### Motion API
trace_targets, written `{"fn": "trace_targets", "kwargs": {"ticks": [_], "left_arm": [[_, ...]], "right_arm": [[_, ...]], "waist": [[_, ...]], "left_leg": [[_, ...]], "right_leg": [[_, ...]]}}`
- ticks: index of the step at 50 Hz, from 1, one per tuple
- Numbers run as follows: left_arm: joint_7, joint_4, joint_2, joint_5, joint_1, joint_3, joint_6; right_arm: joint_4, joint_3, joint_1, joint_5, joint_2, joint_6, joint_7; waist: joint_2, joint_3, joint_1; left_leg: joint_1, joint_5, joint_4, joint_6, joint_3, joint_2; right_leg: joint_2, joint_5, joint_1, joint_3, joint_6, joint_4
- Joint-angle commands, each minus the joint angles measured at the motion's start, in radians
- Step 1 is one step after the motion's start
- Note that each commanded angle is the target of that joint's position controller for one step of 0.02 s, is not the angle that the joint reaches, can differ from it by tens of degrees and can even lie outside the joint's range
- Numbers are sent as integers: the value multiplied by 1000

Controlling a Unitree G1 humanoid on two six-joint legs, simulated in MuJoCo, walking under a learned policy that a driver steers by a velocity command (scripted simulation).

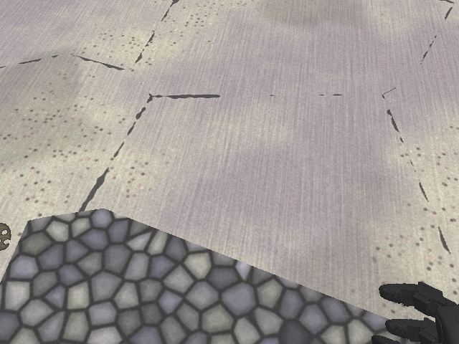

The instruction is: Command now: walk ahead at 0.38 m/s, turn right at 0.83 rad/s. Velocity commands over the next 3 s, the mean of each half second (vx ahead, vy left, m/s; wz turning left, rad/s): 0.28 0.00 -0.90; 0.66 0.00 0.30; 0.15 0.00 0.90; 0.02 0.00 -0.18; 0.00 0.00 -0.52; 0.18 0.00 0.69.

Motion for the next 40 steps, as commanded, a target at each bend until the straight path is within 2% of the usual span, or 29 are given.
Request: {"fn": "trace_targets", "kwargs": {"ticks": [1,2,3,4,6,8,11,13,14,15,16,17,18,19,20,21,22,23,25,26,27,28,30,31,34,37,38,39,40], "left_arm": [[27,-121,128,-2,-14,35,23],[25,-140,107,8,-15,39,37],[20,-160,72,4,-25,35,52],[17,-183,47,2,-67,30,63],[4,-231,23,16,-145,23,63],[-21,-233,21,24,-162,19,59],[-58,-243,66,25,-194,33,74],[-68,-260,115,26,-207,53,85],[-68,-262,141,25,-191,66,88],[-62,-250,167,25,-132,83,86],[-45,-224,208,26,-29,106,80],[-19,-247,298,3,-63,123,80],[-32,-310,348,31,-96,119,54],[-44,-316,277,15,-76,103,30],[-43,-307,248,1,-95,90,14],[-39,-311,229,2,-144,79,6],[-32,-316,211,10,-186,70,3],[-21,-329,198,25,-218,61,3],[-4,-326,172,39,-232,49,-1],[-19,-260,203,93,-171,51,14],[-30,-251,177,90,-161,44,15],[-42,-249,168,84,-158,39,12],[-65,-248,174,80,-152,37,5],[-68,-243,183,77,-149,38,2],[-56,-228,198,79,-166,38,-9],[-38,-219,184,86,-240,33,-16],[-33,-216,162,94,-258,27,-15],[-27,-226,112,113,-288,10,-16],[-30,-296,48,100,-280,-17,-33]], "right_arm": [[-10,-63,182,7,-118,23,-13],[0,-65,145,6,-108,21,-11],[10,-71,113,6,-104,17,-11],[17,-75,75,12,-97,12,-12],[39,-91,51,16,-125,7,-22],[50,-105,26,27,-157,14,-31],[68,-118,13,59,-189,19,-23],[73,-131,17,76,-218,24,-15],[74,-137,22,83,-228,29,-13],[75,-139,23,87,-225,37,-10],[75,-132,50,78,-199,45,-4],[62,-104,137,21,-97,52,6],[18,-101,205,18,-140,41,16],[5,-115,96,46,-216,17,29],[-20,-117,29,64,-225,-2,35],[-4,-117,24,49,-215,-12,30],[5,-119,30,30,-213,-18,27],[22,-119,58,27,-203,-18,31],[54,-111,96,24,-166,-16,35],[94,-69,178,-71,-85,42,45],[89,-60,178,-64,-62,63,48],[74,-53,143,-43,-68,71,52],[54,-59,90,-7,-109,75,56],[50,-62,78,2,-127,73,58],[46,-70,99,12,-149,67,68],[72,-76,220,14,-149,63,73],[113,-82,326,8,-153,61,68],[191,-102,536,-4,-197,51,58],[193,-130,608,-8,-326,38,54]], "waist": [[119,-204,-135],[127,-148,-101],[156,-119,-78],[154,-77,-77],[131,-69,-79],[108,-108,-79],[91,-108,-78],[85,-106,-64],[82,-115,-49],[57,-138,-12],[-11,-170,36],[-285,-168,-51],[-337,-375,-93],[-152,-361,-16],[-120,-217,-27],[-25,-151,-66],[-9,-123,-91],[-19,-123,-114],[-35,-130,-112],[-56,-141,-124],[-82,-115,-117],[-112,-90,-99],[-144,-64,-67],[-137,-62,-58],[-104,-39,-72],[-71,9,-148],[-13,8,-192],[168,-19,-272],[442,-17,-250]], "left_leg": [[569,588,-194,209,-287,320],[465,603,-226,200,-202,285],[391,545,-270,199,-128,269],[327,532,-310,198,-60,257],[318,569,-334,210,14,255],[335,564,-327,195,98,240],[362,543,-279,171,169,239],[382,610,-196,151,192,244],[389,659,-123,135,205,239],[373,672,6,111,229,218],[272,548,216,70,236,171],[34,-297,497,12,240,53],[-254,-531,768,-10,1,-111],[-344,-410,744,21,-135,-65],[-377,-335,667,47,-132,-43],[-329,-293,585,51,-133,-12],[-250,-254,483,51,-143,5],[-169,-219,419,48,-132,12],[-97,-133,317,20,-70,8],[-16,-97,296,-1,-2,20],[20,-69,233,-15,28,21],[35,-36,176,-24,43,28],[42,20,92,-21,44,41],[43,31,66,-13,41,43],[53,-9,47,35,42,33],[130,-82,-10,111,69,23],[226,-137,-51,132,82,-8],[388,-295,-144,157,-32,-3],[514,-548,-421,255,-603,198]], "right_leg": [[-125,70,-467,-92,58,254],[-152,105,-433,-96,55,211],[-177,122,-393,-105,50,154],[-185,134,-377,-121,50,78],[-190,240,-359,-141,42,-101],[-182,419,-264,-162,14,-283],[-153,502,-167,-206,-34,-428],[-120,451,-114,-241,-74,-473],[-92,424,-71,-261,-99,-499],[-55,444,20,-282,-132,-556],[-22,541,189,-252,-181,-634],[-195,917,333,51,-273,-643],[-384,288,558,625,-524,-781],[-392,-117,543,668,-468,-929],[-373,-281,438,628,-412,-974],[-343,-211,324,568,-366,-962],[-304,-122,218,486,-342,-945],[-266,-81,148,409,-320,-943],[-226,37,93,284,-303,-936],[-161,126,32,160,-277,-935],[-136,133,-18,111,-266,-946],[-139,103,-53,99,-257,-972],[-188,15,-66,121,-240,-1010],[-215,-24,-54,128,-232,-1017],[-284,-99,-12,108,-213,-1033],[-305,-85,8,9,-180,-983],[-271,-19,-21,-63,-166,-858],[-173,209,-109,-196,-142,-478],[-25,180,-400,-253,-84,-166]]}}
Next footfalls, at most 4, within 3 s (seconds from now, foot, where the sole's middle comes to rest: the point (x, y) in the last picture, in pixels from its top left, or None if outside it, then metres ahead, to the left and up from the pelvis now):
0.32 right None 0.29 -0.11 -0.76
0.78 left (246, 317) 0.51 0.03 -0.76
1.20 right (306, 224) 0.84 -0.14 -0.76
1.66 left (227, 245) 0.73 0.11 -0.76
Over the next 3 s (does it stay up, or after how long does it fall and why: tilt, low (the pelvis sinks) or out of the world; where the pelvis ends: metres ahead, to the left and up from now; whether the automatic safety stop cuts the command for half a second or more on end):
stays up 0.81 -0.07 0.02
